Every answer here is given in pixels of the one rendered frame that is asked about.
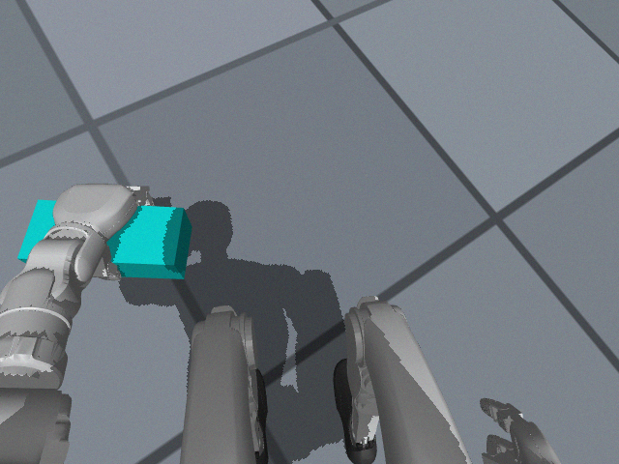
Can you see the right robot foot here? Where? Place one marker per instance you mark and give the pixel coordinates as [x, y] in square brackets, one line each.
[356, 452]

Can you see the right robot hand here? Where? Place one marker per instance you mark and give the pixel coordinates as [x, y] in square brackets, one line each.
[528, 446]

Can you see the left robot arm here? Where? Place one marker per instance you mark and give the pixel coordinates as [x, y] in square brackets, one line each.
[36, 316]

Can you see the left robot hand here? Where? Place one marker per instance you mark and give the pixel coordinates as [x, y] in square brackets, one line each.
[104, 208]

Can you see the carton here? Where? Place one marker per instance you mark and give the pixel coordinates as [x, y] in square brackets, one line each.
[154, 243]

